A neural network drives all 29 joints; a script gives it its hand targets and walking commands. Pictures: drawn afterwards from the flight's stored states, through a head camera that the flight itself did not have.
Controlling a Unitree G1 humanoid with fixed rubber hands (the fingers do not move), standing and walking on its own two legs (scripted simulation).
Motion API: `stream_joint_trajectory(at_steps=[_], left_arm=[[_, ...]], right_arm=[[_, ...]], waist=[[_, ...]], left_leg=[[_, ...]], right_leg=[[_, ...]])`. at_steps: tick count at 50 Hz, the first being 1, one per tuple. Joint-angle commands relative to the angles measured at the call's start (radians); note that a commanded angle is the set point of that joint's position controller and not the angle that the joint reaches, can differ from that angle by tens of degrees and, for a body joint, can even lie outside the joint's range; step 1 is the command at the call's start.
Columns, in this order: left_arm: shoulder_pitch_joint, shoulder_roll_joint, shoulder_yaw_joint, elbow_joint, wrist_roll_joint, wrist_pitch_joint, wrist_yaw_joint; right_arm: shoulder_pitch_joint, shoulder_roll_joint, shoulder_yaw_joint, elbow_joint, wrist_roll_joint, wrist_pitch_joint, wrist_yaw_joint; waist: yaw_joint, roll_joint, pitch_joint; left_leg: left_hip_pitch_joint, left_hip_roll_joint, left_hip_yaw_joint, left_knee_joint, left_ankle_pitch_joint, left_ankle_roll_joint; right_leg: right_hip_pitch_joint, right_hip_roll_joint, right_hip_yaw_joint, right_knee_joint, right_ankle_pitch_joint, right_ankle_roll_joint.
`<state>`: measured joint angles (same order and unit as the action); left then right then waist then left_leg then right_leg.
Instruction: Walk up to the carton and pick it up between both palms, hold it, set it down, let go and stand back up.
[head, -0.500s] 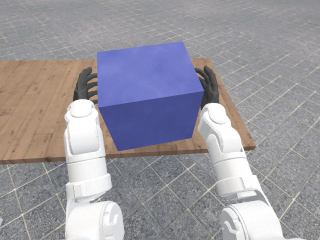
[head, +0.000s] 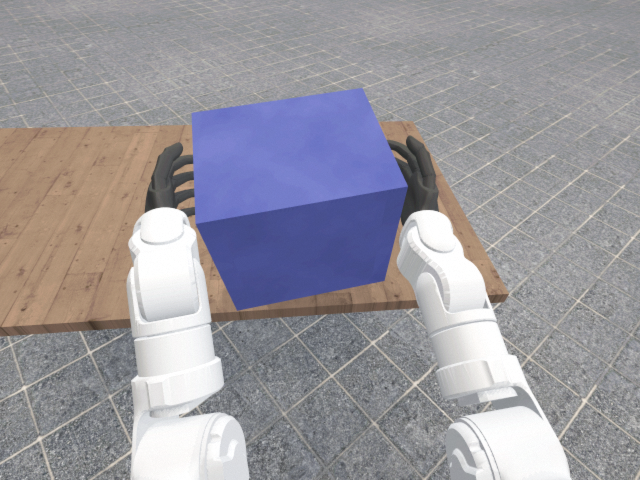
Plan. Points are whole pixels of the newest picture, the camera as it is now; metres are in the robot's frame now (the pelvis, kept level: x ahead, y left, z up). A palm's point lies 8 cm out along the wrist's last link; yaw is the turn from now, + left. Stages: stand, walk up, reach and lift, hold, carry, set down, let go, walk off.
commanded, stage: hold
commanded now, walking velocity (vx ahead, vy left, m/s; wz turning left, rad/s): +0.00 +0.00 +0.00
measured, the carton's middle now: (296, 204) +0.38 +0.02 +0.17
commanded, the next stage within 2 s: set down in 0.86 s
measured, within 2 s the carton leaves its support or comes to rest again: neither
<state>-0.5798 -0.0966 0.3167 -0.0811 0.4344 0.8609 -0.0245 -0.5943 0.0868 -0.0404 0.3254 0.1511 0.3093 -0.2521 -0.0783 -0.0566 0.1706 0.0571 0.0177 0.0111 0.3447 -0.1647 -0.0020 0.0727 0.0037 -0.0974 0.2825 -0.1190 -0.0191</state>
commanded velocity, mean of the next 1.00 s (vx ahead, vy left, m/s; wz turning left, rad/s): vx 0.00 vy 0.00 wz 0.00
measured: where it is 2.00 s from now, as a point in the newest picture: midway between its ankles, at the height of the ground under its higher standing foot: outside the picture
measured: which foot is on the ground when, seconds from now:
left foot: down 0.00-1.00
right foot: down 0.00-1.00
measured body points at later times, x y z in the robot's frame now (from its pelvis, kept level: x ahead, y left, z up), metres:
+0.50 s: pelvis +0.00 -0.01 +0.00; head -0.03 +0.01 +0.45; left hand +0.36 +0.16 +0.19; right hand +0.37 -0.13 +0.19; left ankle +0.04 +0.12 -0.75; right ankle +0.05 -0.10 -0.75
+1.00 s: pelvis +0.00 +0.00 +0.00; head -0.04 +0.01 +0.45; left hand +0.36 +0.16 +0.18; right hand +0.36 -0.13 +0.18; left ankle +0.04 +0.12 -0.75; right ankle +0.05 -0.10 -0.75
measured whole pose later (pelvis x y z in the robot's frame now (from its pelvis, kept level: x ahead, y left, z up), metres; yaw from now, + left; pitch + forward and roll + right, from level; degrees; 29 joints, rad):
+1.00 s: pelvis +0.00 +0.00 +0.00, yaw +0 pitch -14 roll +0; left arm -0.61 -0.12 0.37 0.02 0.48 0.83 -0.06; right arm -0.62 0.10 -0.08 0.39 0.09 0.30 -0.24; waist -0.07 -0.04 0.16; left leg 0.06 0.01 0.02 0.34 -0.16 0.00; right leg 0.06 0.00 -0.09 0.31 -0.13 -0.02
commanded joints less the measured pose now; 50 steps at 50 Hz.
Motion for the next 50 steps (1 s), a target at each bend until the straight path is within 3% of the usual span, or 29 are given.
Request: stream_joint_trajectory(at_steps=[1, 5, 7, 13, 16, 19, 21, 23, 25, 29, 35, 41, 43, 44, 47, 50], left_arm=[[-0.675, -0.359, -0.495, -0.155, -0.216, -0.100, -0.161], [-0.703, -0.361, -0.478, -0.107, -0.214, -0.109, -0.161], [-0.684, -0.352, -0.461, -0.107, -0.210, -0.113, -0.160], [-0.665, -0.346, -0.447, -0.145, -0.215, -0.121, -0.161], [-0.663, -0.336, -0.426, -0.077, -0.187, -0.102, -0.175], [-0.686, -0.331, -0.423, -0.104, -0.187, -0.104, -0.184], [-0.706, -0.348, -0.455, -0.155, -0.203, -0.116, -0.174], [-0.706, -0.350, -0.472, -0.142, -0.213, -0.113, -0.173], [-0.706, -0.350, -0.452, -0.102, -0.192, -0.107, -0.177], [-0.676, -0.357, -0.481, -0.176, -0.215, -0.109, -0.176], [-0.629, -0.336, -0.480, -0.190, -0.211, -0.090, -0.183], [-0.666, -0.334, -0.458, -0.170, -0.204, -0.091, -0.180], [-0.661, -0.343, -0.462, -0.151, -0.193, -0.092, -0.168], [-0.647, -0.393, -0.456, -0.077, -0.178, -0.084, -0.180], [-0.610, -0.404, -0.402, 0.009, -0.142, -0.099, -0.208], [-0.642, -0.388, -0.386, 0.013, -0.134, -0.146, -0.213]], right_arm=[[-0.713, 0.377, 0.361, -0.261, 0.051, -0.049, 0.139], [-0.760, 0.386, 0.341, -0.223, 0.045, -0.047, 0.147], [-0.754, 0.398, 0.357, -0.231, 0.050, -0.053, 0.145], [-0.768, 0.419, 0.424, -0.280, 0.090, -0.059, 0.123], [-0.722, 0.409, 0.394, -0.191, 0.053, -0.033, 0.117], [-0.742, 0.408, 0.379, -0.215, 0.047, -0.041, 0.122], [-0.752, 0.415, 0.390, -0.253, 0.070, -0.052, 0.125], [-0.741, 0.409, 0.383, -0.234, 0.068, -0.045, 0.125], [-0.732, 0.403, 0.365, -0.195, 0.054, -0.037, 0.125], [-0.724, 0.400, 0.388, -0.284, 0.078, -0.051, 0.120], [-0.684, 0.393, 0.410, -0.289, 0.093, -0.032, 0.105], [-0.725, 0.373, 0.384, -0.307, 0.077, -0.038, 0.124], [-0.744, 0.370, 0.370, -0.272, 0.065, -0.040, 0.136], [-0.731, 0.411, 0.390, -0.214, 0.045, -0.041, 0.139], [-0.732, 0.414, 0.340, -0.158, -0.007, -0.074, 0.166], [-0.764, 0.413, 0.294, -0.138, -0.055, -0.140, 0.182]], waist=[[-0.034, 0.116, -0.498], [-0.023, 0.116, -0.495], [-0.006, 0.091, -0.517], [0.021, 0.056, -0.589], [0.001, 0.057, -0.466], [-0.002, 0.073, -0.449], [-0.003, 0.096, -0.508], [-0.025, 0.099, -0.499], [-0.023, 0.110, -0.456], [-0.038, 0.104, -0.545], [-0.035, 0.107, -0.512], [-0.016, 0.106, -0.473], [-0.006, 0.123, -0.469], [0.009, 0.098, -0.481], [0.011, 0.094, -0.433], [0.017, 0.075, -0.441]], left_leg=[[-0.047, -0.023, 0.059, -0.074, 0.131, -0.007], [-0.073, -0.028, 0.059, -0.094, 0.066, 0.007], [-0.075, -0.032, 0.059, -0.094, 0.088, 0.016], [0.001, -0.055, 0.064, -0.042, 0.212, -0.002], [-0.029, -0.044, 0.072, -0.064, 0.141, -0.004], [-0.074, -0.041, 0.077, -0.086, 0.076, 0.011], [-0.045, -0.038, 0.068, -0.083, 0.117, 0.009], [-0.034, -0.044, 0.066, -0.065, 0.157, -0.007], [-0.046, -0.044, 0.067, -0.070, 0.128, -0.007], [-0.008, -0.040, 0.057, -0.050, 0.206, -0.014], [0.003, -0.048, 0.061, -0.036, 0.241, -0.025], [-0.046, -0.022, 0.073, -0.078, 0.122, -0.002], [-0.062, -0.016, 0.064, -0.099, 0.103, 0.001], [-0.056, -0.029, 0.066, -0.082, 0.103, 0.002], [-0.087, -0.032, 0.076, -0.096, 0.024, 0.016], [-0.090, -0.034, 0.076, -0.093, 0.003, 0.025]], right_leg=[[0.181, 0.041, -0.012, 0.004, 0.087, 0.053], [0.174, 0.040, -0.016, 0.002, 0.042, 0.057], [0.193, 0.034, -0.012, 0.007, 0.066, 0.060], [0.207, 0.018, -0.006, 0.014, 0.215, 0.071], [0.172, 0.016, -0.007, -0.012, 0.120, 0.073], [0.172, 0.012, -0.006, -0.011, 0.065, 0.073], [0.190, 0.024, -0.017, -0.005, 0.101, 0.066], [0.182, 0.023, -0.016, -0.004, 0.119, 0.065], [0.159, 0.018, -0.011, -0.008, 0.086, 0.062], [0.208, 0.033, -0.017, 0.002, 0.178, 0.061], [0.212, 0.021, -0.007, 0.005, 0.234, 0.071], [0.175, 0.044, -0.016, 0.002, 0.080, 0.060], [0.179, 0.047, -0.025, 0.003, 0.056, 0.061], [0.175, 0.025, -0.018, 0.003, 0.034, 0.043], [0.169, 0.016, -0.018, -0.010, -0.028, 0.030], [0.150, 0.007, -0.038, -0.005, -0.045, 0.037]])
